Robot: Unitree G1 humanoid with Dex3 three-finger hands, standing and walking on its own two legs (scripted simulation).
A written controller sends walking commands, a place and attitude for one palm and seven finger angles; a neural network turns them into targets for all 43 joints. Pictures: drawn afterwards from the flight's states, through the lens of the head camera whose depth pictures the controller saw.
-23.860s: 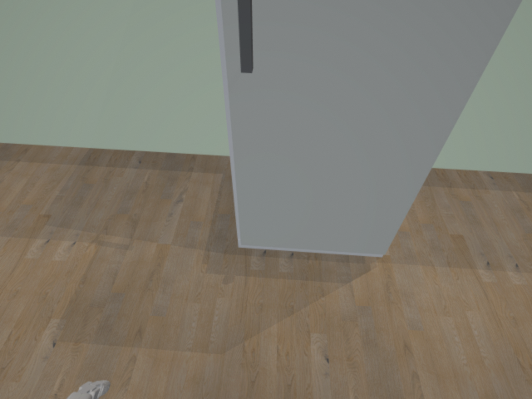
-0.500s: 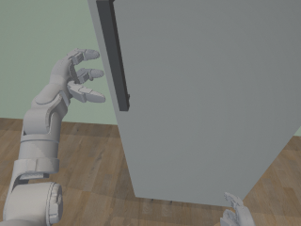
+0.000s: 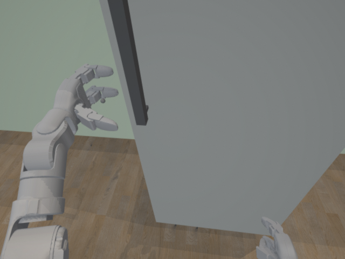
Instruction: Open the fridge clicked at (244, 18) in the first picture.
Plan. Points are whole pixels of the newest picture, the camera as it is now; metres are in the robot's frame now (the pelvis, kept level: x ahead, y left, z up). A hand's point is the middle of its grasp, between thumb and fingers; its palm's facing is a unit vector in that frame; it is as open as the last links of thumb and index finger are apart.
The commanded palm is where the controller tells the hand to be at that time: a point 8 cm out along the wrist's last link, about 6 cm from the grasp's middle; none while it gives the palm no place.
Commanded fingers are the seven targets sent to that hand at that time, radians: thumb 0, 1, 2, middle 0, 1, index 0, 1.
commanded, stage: move the hooked fingers beside the handle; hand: left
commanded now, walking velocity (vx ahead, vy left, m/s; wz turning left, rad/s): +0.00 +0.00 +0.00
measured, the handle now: (135, 67) +0.44 +0.10 +0.26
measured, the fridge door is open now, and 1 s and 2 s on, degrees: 0 0 0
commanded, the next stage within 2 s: none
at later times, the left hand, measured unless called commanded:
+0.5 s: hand (91, 84) +0.37 +0.18 +0.26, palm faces -0.02 -1.00 -0.06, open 14.0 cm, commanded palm +0.35 +0.22 +0.25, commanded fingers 0.00 -0.50 0.30 -0.30 -1.20 -0.30 -1.20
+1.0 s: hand (100, 95) +0.38 +0.17 +0.23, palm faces -0.05 -1.00 -0.07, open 14.0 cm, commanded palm +0.34 +0.21 +0.25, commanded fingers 0.00 -0.50 0.30 -0.30 -1.20 -0.30 -1.20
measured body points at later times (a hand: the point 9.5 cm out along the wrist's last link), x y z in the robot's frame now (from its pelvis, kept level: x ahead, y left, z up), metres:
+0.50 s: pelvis +0.00 +0.00 +0.00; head -0.02 -0.02 +0.45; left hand +0.36 +0.23 +0.27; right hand +0.18 -0.23 -0.09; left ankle -0.01 +0.12 -0.74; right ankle -0.05 -0.10 -0.74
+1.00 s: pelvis +0.00 +0.00 +0.00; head -0.02 -0.03 +0.45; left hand +0.38 +0.23 +0.24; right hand +0.17 -0.23 -0.10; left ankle -0.01 +0.12 -0.74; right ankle -0.05 -0.10 -0.74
